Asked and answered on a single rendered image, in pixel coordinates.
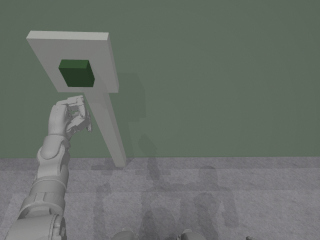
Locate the left robot hand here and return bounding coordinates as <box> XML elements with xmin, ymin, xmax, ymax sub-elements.
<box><xmin>48</xmin><ymin>95</ymin><xmax>93</xmax><ymax>141</ymax></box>

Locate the panel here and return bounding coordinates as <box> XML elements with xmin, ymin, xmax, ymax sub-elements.
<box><xmin>26</xmin><ymin>30</ymin><xmax>127</xmax><ymax>167</ymax></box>

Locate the button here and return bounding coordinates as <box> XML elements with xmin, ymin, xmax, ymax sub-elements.
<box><xmin>58</xmin><ymin>59</ymin><xmax>95</xmax><ymax>87</ymax></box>

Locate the robot shin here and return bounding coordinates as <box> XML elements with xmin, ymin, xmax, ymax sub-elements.
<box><xmin>182</xmin><ymin>229</ymin><xmax>192</xmax><ymax>234</ymax></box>
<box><xmin>121</xmin><ymin>227</ymin><xmax>132</xmax><ymax>232</ymax></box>

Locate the robot left upper arm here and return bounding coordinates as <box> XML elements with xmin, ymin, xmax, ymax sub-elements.
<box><xmin>7</xmin><ymin>214</ymin><xmax>67</xmax><ymax>240</ymax></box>

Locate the left robot shin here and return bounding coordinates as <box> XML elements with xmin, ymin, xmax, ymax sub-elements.
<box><xmin>121</xmin><ymin>227</ymin><xmax>132</xmax><ymax>232</ymax></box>

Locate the left robot forearm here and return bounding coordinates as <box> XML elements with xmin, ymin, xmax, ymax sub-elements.
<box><xmin>4</xmin><ymin>134</ymin><xmax>71</xmax><ymax>240</ymax></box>

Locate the right robot shin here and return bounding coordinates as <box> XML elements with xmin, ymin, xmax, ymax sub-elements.
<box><xmin>182</xmin><ymin>229</ymin><xmax>192</xmax><ymax>234</ymax></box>

